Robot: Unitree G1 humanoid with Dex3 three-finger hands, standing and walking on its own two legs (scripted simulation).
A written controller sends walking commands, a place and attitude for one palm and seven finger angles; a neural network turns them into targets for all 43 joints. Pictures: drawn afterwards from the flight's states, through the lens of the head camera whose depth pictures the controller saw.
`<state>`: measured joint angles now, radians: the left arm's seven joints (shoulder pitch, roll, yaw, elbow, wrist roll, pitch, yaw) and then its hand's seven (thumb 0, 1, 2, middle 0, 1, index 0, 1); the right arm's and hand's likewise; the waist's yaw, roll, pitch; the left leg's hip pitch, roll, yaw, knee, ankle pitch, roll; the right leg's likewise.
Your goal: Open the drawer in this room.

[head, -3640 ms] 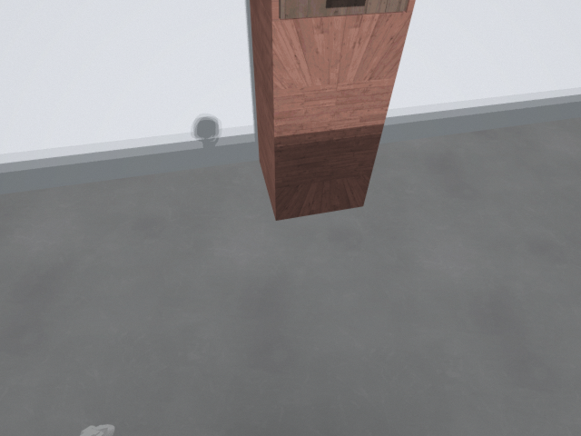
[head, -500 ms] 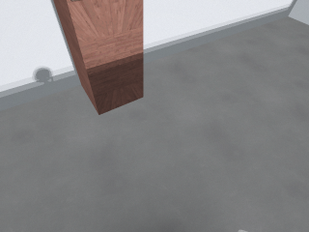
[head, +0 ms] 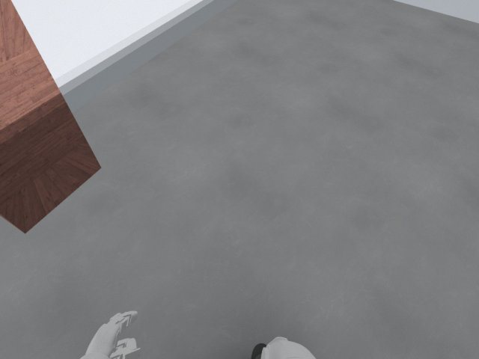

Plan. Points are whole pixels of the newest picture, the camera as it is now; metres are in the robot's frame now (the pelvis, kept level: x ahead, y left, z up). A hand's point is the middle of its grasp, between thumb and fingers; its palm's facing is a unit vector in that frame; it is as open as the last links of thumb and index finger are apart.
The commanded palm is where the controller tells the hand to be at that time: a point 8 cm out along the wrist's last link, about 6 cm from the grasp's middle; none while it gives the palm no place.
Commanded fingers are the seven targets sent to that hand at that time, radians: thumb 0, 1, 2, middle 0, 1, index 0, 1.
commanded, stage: walk to a spot facing it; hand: left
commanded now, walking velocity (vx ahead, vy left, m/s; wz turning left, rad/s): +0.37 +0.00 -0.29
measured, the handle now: out of the picture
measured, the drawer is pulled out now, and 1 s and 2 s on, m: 0.00 0.00 0.00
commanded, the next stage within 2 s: turn to face it in 1.14 s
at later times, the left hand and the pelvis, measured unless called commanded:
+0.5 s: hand (125, 314) +0.22 +0.22 -0.16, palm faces -0.09 -0.98 -0.16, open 7.3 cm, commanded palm none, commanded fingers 0.00 0.90 0.90 -0.20 -0.30 -0.20 -0.30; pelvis +0.19 +0.03 +0.02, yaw -9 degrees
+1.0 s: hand (207, 181) +0.55 +0.08 -0.16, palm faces -0.29 -0.94 -0.19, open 7.3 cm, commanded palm none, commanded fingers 0.00 0.90 0.90 -0.20 -0.30 -0.20 -0.30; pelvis +0.40 -0.07 +0.00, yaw -18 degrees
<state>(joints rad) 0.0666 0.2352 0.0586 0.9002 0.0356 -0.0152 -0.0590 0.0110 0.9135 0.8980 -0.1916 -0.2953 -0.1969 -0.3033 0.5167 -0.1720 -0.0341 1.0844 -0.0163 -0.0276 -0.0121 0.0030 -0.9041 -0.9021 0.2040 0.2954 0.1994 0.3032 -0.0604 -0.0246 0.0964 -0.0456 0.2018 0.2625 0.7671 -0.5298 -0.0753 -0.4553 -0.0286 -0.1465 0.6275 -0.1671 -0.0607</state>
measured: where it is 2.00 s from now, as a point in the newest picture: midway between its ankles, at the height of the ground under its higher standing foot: (260, 243)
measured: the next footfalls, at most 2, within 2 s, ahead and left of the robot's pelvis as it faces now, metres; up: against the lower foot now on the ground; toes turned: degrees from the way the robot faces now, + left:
left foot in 0.38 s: +0.27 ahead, +0.12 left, +0.00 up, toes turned +3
right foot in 0.92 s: +0.48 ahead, -0.18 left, +0.00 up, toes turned -27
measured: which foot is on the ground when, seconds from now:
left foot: up 0.00-0.36, down 0.38-0.94, up 0.96-1.00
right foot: down 0.00-0.40, up 0.42-0.90, down 0.92-1.00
